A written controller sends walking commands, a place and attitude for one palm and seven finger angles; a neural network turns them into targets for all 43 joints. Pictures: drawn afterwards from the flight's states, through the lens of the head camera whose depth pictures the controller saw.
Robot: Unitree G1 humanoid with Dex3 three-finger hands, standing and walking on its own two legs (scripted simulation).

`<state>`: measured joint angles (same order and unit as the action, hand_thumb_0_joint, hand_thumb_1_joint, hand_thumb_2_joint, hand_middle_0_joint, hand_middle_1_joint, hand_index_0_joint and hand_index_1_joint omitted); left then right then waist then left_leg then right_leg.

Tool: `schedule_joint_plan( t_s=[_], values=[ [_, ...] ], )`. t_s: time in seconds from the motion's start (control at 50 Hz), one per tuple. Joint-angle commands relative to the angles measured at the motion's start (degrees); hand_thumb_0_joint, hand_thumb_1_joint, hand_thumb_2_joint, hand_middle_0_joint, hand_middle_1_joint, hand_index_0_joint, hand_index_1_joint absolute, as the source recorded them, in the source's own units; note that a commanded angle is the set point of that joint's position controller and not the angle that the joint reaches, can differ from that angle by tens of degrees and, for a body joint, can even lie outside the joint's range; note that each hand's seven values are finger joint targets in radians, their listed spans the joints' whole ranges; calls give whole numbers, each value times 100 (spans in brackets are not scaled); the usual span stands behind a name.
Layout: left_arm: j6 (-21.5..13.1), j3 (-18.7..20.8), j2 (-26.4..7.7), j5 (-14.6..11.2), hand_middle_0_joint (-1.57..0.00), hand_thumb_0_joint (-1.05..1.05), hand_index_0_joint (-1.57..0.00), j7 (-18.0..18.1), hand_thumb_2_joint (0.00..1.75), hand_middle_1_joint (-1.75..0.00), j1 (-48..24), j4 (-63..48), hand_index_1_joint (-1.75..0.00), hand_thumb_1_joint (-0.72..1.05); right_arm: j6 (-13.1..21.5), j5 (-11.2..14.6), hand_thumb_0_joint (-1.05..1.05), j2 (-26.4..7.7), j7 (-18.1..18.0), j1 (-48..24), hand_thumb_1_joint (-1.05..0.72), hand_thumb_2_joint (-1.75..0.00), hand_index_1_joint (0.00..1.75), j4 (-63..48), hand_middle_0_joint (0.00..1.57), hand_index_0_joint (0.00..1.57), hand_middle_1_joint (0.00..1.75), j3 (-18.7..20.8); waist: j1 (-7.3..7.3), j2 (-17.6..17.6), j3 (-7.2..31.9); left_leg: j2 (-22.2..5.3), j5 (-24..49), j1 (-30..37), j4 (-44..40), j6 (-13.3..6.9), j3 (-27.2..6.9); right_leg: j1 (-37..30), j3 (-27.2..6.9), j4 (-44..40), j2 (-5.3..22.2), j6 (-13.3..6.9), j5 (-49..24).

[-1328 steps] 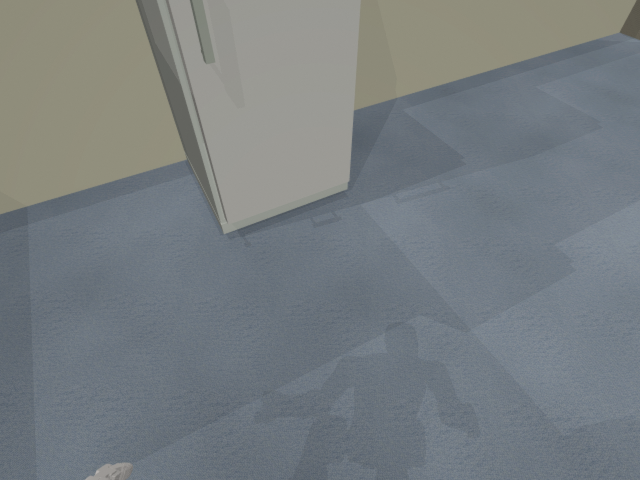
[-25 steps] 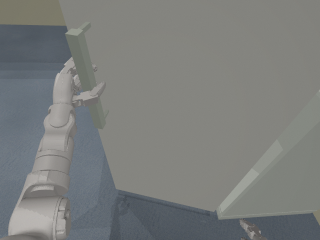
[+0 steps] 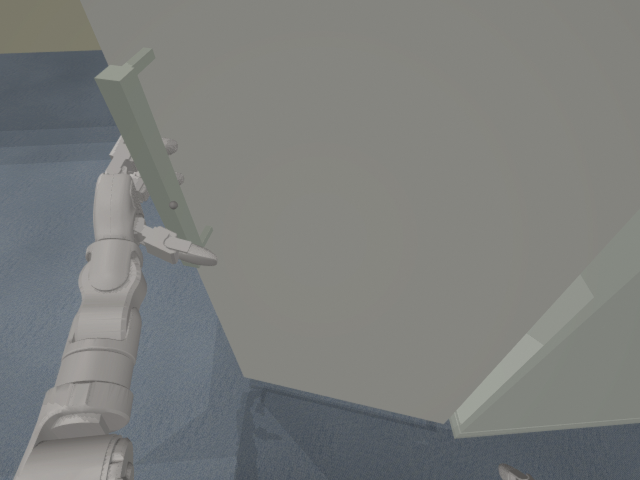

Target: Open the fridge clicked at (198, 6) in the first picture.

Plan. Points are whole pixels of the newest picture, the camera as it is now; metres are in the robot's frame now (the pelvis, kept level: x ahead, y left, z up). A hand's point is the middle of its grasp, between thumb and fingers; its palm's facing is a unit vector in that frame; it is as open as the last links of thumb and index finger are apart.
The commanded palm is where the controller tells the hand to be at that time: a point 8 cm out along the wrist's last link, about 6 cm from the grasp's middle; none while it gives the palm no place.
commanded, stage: slip the hand off the handle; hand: left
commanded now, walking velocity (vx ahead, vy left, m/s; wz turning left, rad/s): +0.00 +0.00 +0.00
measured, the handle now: (173, 176) +0.44 +0.20 +0.15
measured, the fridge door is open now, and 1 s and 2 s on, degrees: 73 73 73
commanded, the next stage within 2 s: draw the hand back to the body in 1.30 s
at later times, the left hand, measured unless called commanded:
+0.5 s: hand (127, 201) +0.40 +0.26 +0.14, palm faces +0.24 -0.95 -0.19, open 14.7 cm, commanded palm +0.37 +0.31 +0.15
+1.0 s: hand (89, 246) +0.34 +0.28 +0.13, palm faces +0.25 -0.95 -0.18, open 14.7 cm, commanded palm +0.29 +0.32 +0.15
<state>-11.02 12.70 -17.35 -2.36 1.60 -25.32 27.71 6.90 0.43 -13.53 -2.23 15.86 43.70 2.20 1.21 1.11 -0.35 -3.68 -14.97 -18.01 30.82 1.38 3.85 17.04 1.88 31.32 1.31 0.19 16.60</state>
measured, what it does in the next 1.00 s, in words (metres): stands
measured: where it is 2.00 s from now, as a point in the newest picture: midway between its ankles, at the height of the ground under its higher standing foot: outside the picture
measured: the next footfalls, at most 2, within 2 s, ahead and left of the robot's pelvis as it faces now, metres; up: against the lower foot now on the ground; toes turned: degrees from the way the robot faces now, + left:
none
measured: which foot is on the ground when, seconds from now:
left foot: down 0.00-1.00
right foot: down 0.00-1.00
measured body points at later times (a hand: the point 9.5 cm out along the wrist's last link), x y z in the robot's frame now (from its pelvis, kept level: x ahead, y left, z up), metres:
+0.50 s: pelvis +0.01 +0.01 +0.00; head +0.04 +0.00 +0.44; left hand +0.38 +0.30 +0.15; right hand +0.12 -0.25 -0.12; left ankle +0.01 +0.14 -0.73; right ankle +0.00 -0.12 -0.73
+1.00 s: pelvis -0.01 +0.01 -0.01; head +0.01 +0.01 +0.44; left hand +0.32 +0.33 +0.14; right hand +0.12 -0.24 -0.11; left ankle +0.01 +0.14 -0.73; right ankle -0.01 -0.12 -0.73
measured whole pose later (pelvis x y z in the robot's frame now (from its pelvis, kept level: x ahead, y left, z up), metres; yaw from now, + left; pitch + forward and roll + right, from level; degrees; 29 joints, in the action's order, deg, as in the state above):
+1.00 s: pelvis -0.01 +0.01 -0.01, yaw +1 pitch +2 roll -1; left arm -12.0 20.8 -22.4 -7.7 -8.7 -15.0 21.5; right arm 7.4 1.8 -14.1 -5.1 15.3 41.5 0.4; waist -0.1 1.3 0.6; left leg -3.3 -17.8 -21.3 37.2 0.6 2.9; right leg 18.8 2.5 35.5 1.8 1.0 18.5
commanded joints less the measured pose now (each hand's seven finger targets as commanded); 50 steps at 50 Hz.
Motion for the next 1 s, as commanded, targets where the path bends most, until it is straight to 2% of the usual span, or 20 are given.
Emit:
schedule_joint_plan(
  t_s=[0.0,0.04,0.12,0.2,0.24,0.28,0.32,0.36,0.4,0.46,0.52,0.58,0.6,0.7,0.8,0.82,0.86,0.94,0.96,0.98],
  values=[
    [-206,380,-1257,-96,-25,0,-25,12,20,-115,-2234,-1089,-115,-55,191,55,0,-821,-143,-93,-90,-90,30,-582,20,20,30,201,49,-368,1524,284,1552,655,-101,-263,-91,-429,-34,-286,-175,-38,-2018],
    [-150,447,-1386,-45,-25,0,-25,6,20,-115,-2445,-1018,-115,-55,145,54,0,-821,-177,-121,-90,-90,30,-598,20,20,30,184,48,-274,1451,295,1437,622,-104,-262,-84,-341,-39,-302,-151,-34,-1867],
    [-274,520,-1478,-25,-25,0,-25,-113,20,-115,-2416,-1344,-115,-55,130,28,0,-767,-204,-136,-90,-90,30,-681,20,20,30,178,-66,82,2042,298,1955,902,21,-249,-98,-616,-54,-129,-169,-88,-2308],
    [-297,470,-1402,-132,-25,0,-25,-321,20,-115,-2337,-971,-115,-55,125,80,0,-782,-228,-111,-90,-90,30,-666,20,20,30,155,-4,-174,1731,268,1803,724,39,-232,-137,-430,-21,-130,-180,-71,-2187],
    [-297,644,-1648,-151,-25,0,-25,-406,20,-115,-2432,-993,-115,-55,105,100,0,-810,-251,-103,-90,-90,30,-673,20,20,30,165,-20,15,1785,277,1858,748,64,-230,-114,-452,-43,-114,-154,-79,-2237],
    [-296,734,-1738,-181,-25,0,-25,-475,20,-115,-2434,-940,-115,-55,103,99,0,-816,-266,-94,-90,-90,30,-680,20,20,30,156,-26,-53,1827,276,1768,686,58,-223,-138,-464,-34,-103,-165,-83,-2131],
    [-314,641,-1657,-179,-25,0,-25,-543,20,-115,-2468,-937,-115,-55,105,115,0,-804,-275,-101,-90,-90,30,-717,20,20,30,151,-3,178,1755,274,1824,746,80,-227,-131,-372,-29,-97,-177,-92,-2102],
    [-360,814,-1865,-229,-25,0,-25,-577,20,-115,-2540,-853,-115,-55,109,113,0,-842,-287,-24,-90,-90,30,-660,20,20,30,166,3,34,1819,258,1731,694,99,-222,-171,-336,-29,-91,-184,-90,-1991],
    [-422,739,-1823,-242,-25,0,-25,-640,20,-115,-2675,-805,-115,-55,116,119,0,-837,-294,-15,-90,-90,30,-661,20,20,30,149,48,132,1754,264,1593,635,89,-217,-183,-253,-23,-107,-187,-90,-1837],
    [-503,1156,-2278,-282,-25,0,-25,-720,20,-115,-2516,-643,-115,-55,114,100,0,-888,-306,64,-90,-90,30,-624,20,20,30,169,-31,116,1940,272,1608,564,130,-229,-171,-371,-59,-49,-184,-90,-1902],
    [-571,1106,-2290,-281,-25,0,-25,-851,20,-115,-2641,-527,-115,-55,107,111,0,-899,-317,99,-90,-90,30,-627,20,20,30,159,28,204,1855,259,1530,496,137,-232,-173,-275,-46,-25,-190,-85,-1798],
    [-605,1411,-2628,-365,-25,0,-25,-975,20,-115,-2532,-270,-115,-55,91,116,0,-956,-327,166,-90,-90,30,-628,20,20,30,157,1,85,1820,260,1336,318,144,-236,-183,-248,-63,-3,-196,-80,-1652],
    [-612,1282,-2445,-405,-25,0,-25,-1049,20,-115,-2422,-297,-115,-55,99,129,0,-936,-315,153,-90,-90,30,-672,20,20,30,157,-3,80,1814,268,1295,317,150,-240,-175,-236,-66,1,-204,-77,-1627],
    [-616,1381,-2329,-615,-25,0,-25,-1224,20,-115,-1352,-934,-115,-55,127,171,0,-938,-246,81,-90,-90,30,-936,20,20,30,193,-198,268,1999,257,1499,400,207,-216,-209,-372,-31,152,-237,-102,-1732],
    [-472,1387,-2259,-723,-25,0,-25,-1128,20,-115,-1275,-1423,-115,-55,184,192,0,-949,-298,-112,-90,-90,30,-966,20,20,30,146,-110,114,1467,240,915,206,93,-210,-266,-89,11,33,-252,-67,-1132],
    [-496,1506,-2407,-698,-25,0,-25,-1065,20,-115,-1312,-1628,-115,-55,200,178,0,-958,-329,-146,-90,-90,30,-963,20,20,30,145,-134,143,1515,236,939,256,104,-218,-270,-134,1,35,-251,-79,-1110],
    [-495,1226,-2102,-653,-25,0,-25,-1018,20,-115,-1174,-1954,-115,-55,264,174,0,-878,-335,-246,-90,-90,30,-999,20,20,30,117,-135,465,1596,237,974,420,84,-196,-279,-97,17,26,-263,-94,-1051],
    [-487,1125,-2023,-636,-25,0,-25,-966,20,-115,-1070,-2168,-115,-55,348,160,0,-868,-390,-388,-90,-90,30,-961,20,20,30,62,-112,409,1495,220,841,471,26,-193,-311,-76,29,-52,-250,-95,-914],
    [-471,1302,-2175,-652,-25,0,-25,-971,20,-115,-914,-2152,-115,-55,363,149,0,-877,-403,-399,-90,-90,30,-953,20,20,30,64,-172,338,1528,222,798,461,4,-180,-328,-154,30,-54,-251,-102,-878],
    [-421,1193,-2025,-691,-25,0,-25,-1009,20,-115,-725,-2112,-115,-55,369,167,0,-862,-414,-482,-90,-90,30,-987,20,20,30,33,-181,287,1443,230,720,446,-19,-188,-321,-132,40,-76,-247,-98,-806]
  ],
)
